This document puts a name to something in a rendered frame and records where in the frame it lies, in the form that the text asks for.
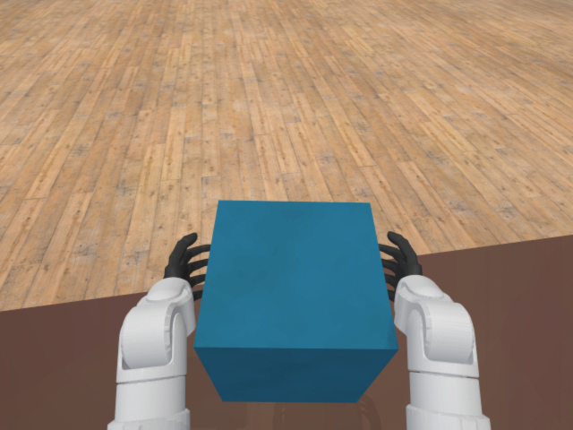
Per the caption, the robot left forearm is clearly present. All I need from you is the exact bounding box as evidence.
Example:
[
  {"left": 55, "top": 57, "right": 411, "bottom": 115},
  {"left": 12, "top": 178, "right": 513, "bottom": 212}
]
[{"left": 107, "top": 278, "right": 196, "bottom": 430}]

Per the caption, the robot left hand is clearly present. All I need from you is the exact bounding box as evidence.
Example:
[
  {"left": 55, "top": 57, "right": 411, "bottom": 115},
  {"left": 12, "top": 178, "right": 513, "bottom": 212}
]
[{"left": 163, "top": 232, "right": 211, "bottom": 301}]

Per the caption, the robot right forearm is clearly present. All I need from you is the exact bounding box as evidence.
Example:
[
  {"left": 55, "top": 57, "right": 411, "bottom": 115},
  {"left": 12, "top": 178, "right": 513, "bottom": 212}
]
[{"left": 394, "top": 275, "right": 491, "bottom": 430}]

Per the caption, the robot right hand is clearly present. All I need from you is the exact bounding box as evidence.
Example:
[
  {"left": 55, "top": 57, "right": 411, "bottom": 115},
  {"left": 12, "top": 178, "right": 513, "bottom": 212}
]
[{"left": 378, "top": 231, "right": 423, "bottom": 302}]

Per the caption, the carton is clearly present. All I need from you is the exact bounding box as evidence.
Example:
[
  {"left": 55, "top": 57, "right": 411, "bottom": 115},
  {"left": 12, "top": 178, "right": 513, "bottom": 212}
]
[{"left": 193, "top": 200, "right": 398, "bottom": 403}]

